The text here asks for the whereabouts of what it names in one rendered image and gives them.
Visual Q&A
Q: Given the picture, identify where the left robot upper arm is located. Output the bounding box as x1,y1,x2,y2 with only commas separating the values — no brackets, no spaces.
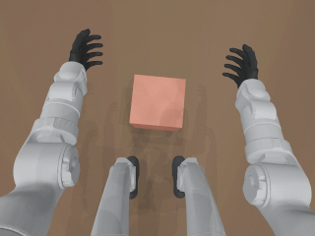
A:
0,143,81,236

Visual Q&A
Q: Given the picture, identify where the left robot hand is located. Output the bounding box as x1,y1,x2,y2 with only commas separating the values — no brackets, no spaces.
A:
69,29,103,71

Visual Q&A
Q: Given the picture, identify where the right robot foot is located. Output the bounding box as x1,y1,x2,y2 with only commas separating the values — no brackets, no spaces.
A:
171,155,185,199

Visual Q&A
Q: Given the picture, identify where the left robot shin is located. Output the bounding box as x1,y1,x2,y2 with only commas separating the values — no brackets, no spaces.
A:
109,157,135,192

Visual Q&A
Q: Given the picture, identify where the left robot forearm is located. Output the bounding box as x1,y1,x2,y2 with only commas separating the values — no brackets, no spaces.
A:
13,61,88,184

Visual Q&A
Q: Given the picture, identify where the carton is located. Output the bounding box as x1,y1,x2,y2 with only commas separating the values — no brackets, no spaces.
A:
129,74,186,132

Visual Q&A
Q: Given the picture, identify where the right robot upper arm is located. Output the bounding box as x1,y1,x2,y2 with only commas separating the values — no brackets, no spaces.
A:
242,161,315,236

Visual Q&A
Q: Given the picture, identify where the right robot forearm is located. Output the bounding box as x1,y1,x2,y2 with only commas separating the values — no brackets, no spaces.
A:
235,79,312,203

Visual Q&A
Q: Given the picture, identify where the right robot hand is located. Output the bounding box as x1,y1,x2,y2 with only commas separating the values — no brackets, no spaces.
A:
222,44,259,89

